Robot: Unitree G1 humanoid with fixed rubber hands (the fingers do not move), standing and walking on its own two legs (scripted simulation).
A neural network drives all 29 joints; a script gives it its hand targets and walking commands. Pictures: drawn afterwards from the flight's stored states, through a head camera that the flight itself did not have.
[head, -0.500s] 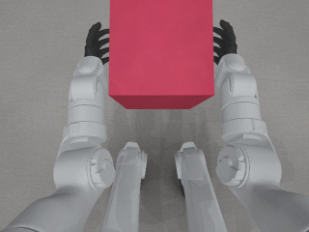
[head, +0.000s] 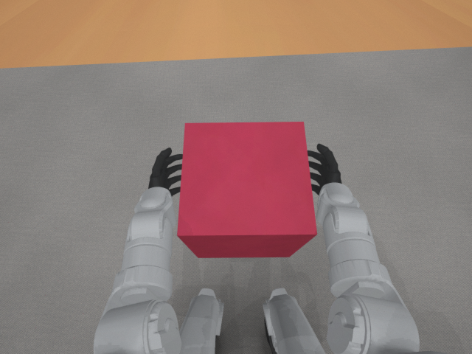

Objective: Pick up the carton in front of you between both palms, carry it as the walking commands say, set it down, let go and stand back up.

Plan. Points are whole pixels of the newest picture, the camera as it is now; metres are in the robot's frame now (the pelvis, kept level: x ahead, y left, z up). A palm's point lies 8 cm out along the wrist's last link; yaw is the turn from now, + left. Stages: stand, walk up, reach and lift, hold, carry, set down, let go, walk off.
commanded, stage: reach and lift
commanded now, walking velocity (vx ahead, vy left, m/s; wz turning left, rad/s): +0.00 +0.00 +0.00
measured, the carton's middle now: (243, 198) +0.40 +0.00 -0.11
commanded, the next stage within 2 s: hold in 1.56 s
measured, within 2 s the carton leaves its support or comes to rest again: neither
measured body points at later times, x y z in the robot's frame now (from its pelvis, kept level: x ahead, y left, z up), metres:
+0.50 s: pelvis +0.05 +0.00 +0.10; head +0.04 +0.00 +0.55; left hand +0.35 +0.15 +0.10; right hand +0.35 -0.15 +0.10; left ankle +0.06 +0.13 -0.63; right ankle +0.05 -0.13 -0.63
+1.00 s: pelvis +0.03 +0.00 +0.11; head +0.01 +0.00 +0.56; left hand +0.34 +0.15 +0.13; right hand +0.34 -0.15 +0.13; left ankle +0.06 +0.13 -0.63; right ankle +0.05 -0.13 -0.63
